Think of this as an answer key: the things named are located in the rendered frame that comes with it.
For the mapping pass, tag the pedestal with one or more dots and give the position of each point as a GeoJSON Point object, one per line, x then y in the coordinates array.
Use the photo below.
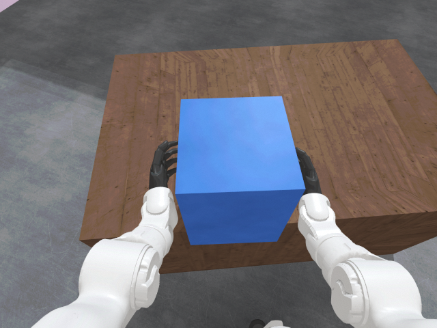
{"type": "Point", "coordinates": [362, 111]}

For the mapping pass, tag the robot right hand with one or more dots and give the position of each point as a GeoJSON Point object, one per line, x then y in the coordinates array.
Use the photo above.
{"type": "Point", "coordinates": [309, 175]}

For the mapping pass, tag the right robot forearm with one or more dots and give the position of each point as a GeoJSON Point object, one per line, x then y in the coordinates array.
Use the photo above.
{"type": "Point", "coordinates": [325, 242]}

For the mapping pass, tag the robot left hand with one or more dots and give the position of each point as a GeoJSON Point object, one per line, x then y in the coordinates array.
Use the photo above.
{"type": "Point", "coordinates": [159, 175]}

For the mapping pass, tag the right robot upper arm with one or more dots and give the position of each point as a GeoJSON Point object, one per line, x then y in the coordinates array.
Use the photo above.
{"type": "Point", "coordinates": [376, 294]}

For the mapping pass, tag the carton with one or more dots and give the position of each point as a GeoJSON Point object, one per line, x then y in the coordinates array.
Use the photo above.
{"type": "Point", "coordinates": [238, 179]}

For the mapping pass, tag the left robot forearm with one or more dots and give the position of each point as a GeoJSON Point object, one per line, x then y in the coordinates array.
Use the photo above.
{"type": "Point", "coordinates": [159, 217]}

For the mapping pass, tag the left robot upper arm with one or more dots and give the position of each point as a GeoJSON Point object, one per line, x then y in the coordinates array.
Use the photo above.
{"type": "Point", "coordinates": [118, 278]}

